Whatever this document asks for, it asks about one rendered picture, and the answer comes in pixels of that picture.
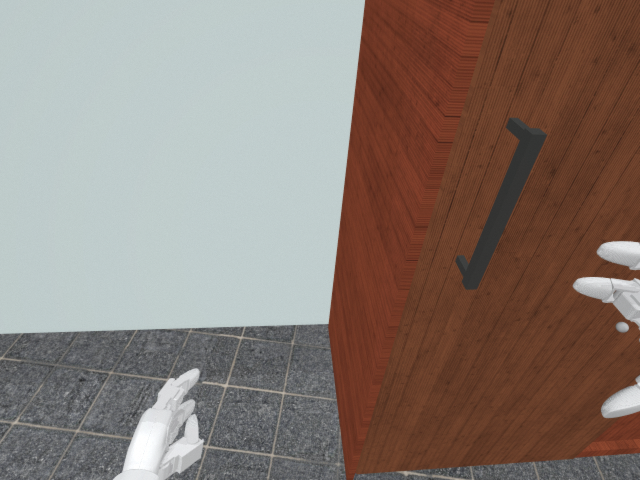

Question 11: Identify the robot left hand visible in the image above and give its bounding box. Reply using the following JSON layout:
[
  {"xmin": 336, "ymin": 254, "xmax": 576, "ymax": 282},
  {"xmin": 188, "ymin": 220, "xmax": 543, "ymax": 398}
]
[{"xmin": 122, "ymin": 368, "xmax": 204, "ymax": 480}]

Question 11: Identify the wardrobe door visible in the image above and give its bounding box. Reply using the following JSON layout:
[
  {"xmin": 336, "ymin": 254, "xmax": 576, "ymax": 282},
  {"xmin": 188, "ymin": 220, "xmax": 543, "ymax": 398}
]
[
  {"xmin": 593, "ymin": 411, "xmax": 640, "ymax": 442},
  {"xmin": 356, "ymin": 0, "xmax": 640, "ymax": 474}
]

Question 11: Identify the handle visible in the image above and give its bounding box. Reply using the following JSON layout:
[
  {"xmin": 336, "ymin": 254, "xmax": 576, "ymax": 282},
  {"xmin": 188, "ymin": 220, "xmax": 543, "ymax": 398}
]
[{"xmin": 455, "ymin": 118, "xmax": 547, "ymax": 290}]

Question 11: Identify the robot right hand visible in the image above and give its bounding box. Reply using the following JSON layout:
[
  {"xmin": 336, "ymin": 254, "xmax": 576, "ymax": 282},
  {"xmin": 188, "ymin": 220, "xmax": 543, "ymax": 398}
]
[{"xmin": 573, "ymin": 241, "xmax": 640, "ymax": 418}]

